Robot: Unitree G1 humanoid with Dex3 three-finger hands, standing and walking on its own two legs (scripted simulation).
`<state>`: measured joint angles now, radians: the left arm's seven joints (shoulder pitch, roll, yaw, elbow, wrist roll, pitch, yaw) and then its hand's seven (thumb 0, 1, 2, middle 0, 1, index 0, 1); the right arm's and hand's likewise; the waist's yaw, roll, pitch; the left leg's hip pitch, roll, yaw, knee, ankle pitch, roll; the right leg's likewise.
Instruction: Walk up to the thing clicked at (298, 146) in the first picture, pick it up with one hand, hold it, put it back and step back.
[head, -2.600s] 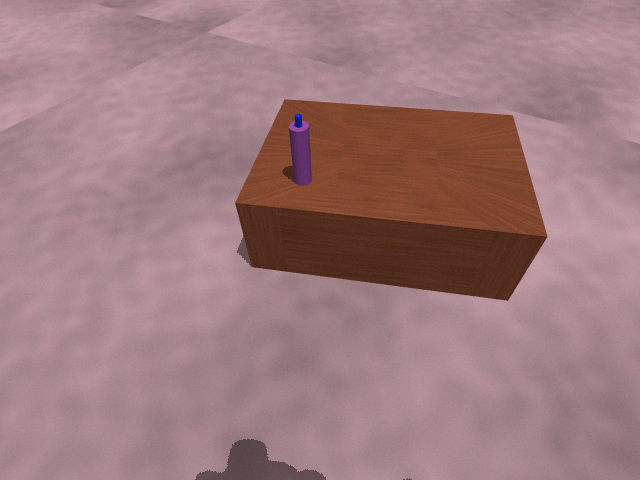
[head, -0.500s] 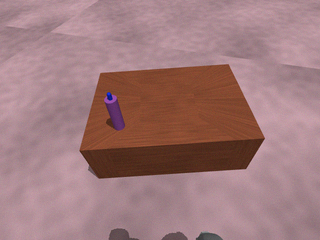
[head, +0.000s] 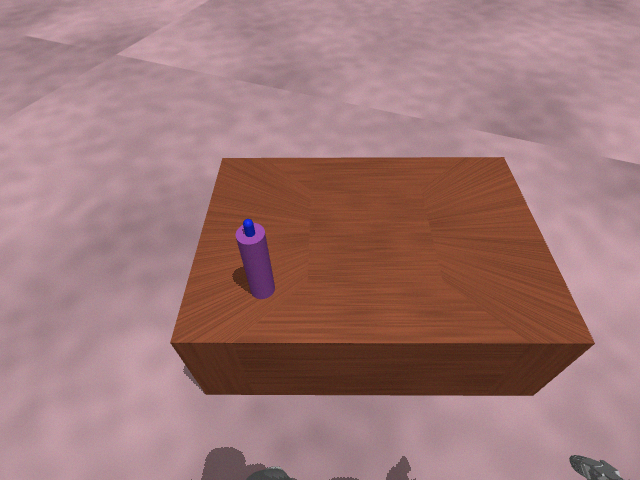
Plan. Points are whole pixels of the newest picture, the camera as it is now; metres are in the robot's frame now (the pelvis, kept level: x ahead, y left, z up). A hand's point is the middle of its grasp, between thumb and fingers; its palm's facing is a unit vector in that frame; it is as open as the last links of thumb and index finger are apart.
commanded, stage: walk up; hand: left
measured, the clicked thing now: (255, 258) +0.62 +0.20 -0.25
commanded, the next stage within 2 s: stand in 1.62 s
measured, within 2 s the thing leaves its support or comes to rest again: neither
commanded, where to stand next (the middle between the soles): +0.17 +0.00 m, yaw -1 degrees
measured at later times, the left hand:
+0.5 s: hand (164, 457) +0.18 +0.25 -0.13, palm faces -0.08 -0.93 -0.36, open 7.4 cm
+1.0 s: hand (162, 455) +0.18 +0.25 -0.12, palm faces -0.02 -0.94 -0.33, open 7.4 cm
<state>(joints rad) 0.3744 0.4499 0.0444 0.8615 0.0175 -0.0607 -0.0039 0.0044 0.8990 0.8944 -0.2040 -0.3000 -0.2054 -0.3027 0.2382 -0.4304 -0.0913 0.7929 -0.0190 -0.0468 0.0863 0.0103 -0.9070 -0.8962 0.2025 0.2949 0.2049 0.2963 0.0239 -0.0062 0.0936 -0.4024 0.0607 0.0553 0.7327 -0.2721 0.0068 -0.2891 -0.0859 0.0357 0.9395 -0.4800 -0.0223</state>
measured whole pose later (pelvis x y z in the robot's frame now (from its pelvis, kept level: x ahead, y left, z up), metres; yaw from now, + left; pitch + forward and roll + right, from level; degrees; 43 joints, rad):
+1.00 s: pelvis +0.09 +0.00 +0.04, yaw -1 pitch -3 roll +0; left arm 0.07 0.35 0.02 1.16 0.01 0.00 -0.02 0.00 0.90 0.89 -0.20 -0.30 -0.20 -0.30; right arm 0.08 -0.37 0.00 1.14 -0.01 -0.03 0.01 0.01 -0.91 -0.90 0.20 0.30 0.21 0.30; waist 0.01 0.00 0.06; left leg -0.08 0.03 0.05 0.35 -0.22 -0.01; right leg -0.19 -0.01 -0.03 0.35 -0.12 0.00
